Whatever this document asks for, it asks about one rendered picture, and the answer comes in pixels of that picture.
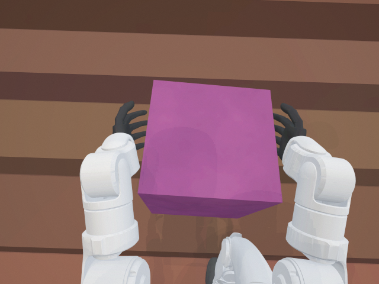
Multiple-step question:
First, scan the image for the right robot upper arm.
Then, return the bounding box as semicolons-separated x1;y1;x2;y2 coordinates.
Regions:
272;257;344;284

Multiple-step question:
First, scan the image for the right robot forearm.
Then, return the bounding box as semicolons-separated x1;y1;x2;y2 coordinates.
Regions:
282;136;356;284

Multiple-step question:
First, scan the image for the carton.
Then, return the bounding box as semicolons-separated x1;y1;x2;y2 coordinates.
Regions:
138;80;282;219

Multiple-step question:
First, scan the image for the robot left hand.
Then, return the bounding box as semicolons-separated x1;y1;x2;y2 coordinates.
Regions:
113;101;148;150

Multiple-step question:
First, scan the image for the robot right hand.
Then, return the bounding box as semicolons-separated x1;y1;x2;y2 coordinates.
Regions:
273;103;307;160

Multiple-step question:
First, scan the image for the robot right foot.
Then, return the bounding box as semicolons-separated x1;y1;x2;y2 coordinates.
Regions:
205;257;218;284

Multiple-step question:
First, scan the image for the right robot shin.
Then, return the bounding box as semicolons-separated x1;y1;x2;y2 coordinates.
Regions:
212;233;242;284

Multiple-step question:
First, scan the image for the left robot upper arm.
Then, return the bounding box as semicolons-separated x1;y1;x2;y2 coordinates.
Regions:
83;256;150;284

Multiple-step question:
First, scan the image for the left robot forearm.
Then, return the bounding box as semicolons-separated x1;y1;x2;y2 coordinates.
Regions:
80;133;140;284

